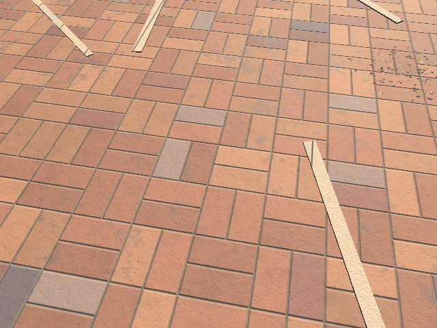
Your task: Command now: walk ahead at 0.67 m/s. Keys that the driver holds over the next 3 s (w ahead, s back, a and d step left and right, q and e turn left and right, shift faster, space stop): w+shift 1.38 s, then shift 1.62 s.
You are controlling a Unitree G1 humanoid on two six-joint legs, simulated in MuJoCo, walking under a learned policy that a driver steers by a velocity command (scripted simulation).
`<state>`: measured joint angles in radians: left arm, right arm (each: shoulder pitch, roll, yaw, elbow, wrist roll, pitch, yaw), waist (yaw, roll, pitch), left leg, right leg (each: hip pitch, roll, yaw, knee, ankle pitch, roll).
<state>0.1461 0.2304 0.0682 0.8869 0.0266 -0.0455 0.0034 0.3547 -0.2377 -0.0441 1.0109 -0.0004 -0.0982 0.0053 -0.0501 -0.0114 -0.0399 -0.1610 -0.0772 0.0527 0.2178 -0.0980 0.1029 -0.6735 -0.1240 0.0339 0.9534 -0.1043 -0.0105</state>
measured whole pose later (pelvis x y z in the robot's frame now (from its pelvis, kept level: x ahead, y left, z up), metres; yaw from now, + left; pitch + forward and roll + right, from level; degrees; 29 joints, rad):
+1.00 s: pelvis +0.74 -0.08 -0.01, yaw +0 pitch -1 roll +2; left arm 0.14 0.24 0.02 0.82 0.04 -0.07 -0.04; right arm 0.48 -0.26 -0.05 1.02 -0.01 -0.10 0.02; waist -0.03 -0.02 0.01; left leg -0.05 -0.13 0.10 0.30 -0.26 0.12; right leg -0.68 -0.14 0.03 1.12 -0.14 -0.08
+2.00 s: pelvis +1.49 -0.11 -0.02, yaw -1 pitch +1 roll +1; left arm 0.13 0.24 0.03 0.91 0.00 0.00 0.05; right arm 0.17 -0.23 -0.01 0.94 -0.02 -0.05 0.01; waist -0.03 -0.03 0.01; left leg -0.33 -0.09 0.03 0.41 -0.09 0.09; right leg -0.42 -0.08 0.08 0.66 -0.24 0.03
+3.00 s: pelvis +1.55 -0.16 -0.01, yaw +0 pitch -1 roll +0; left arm 0.23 0.18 0.03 1.10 0.00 -0.01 0.04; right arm 0.18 -0.19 -0.03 1.10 0.00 0.01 -0.04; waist 0.00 0.00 0.04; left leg -0.24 -0.01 -0.01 0.51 -0.25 0.00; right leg -0.20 0.01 0.01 0.51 -0.29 0.00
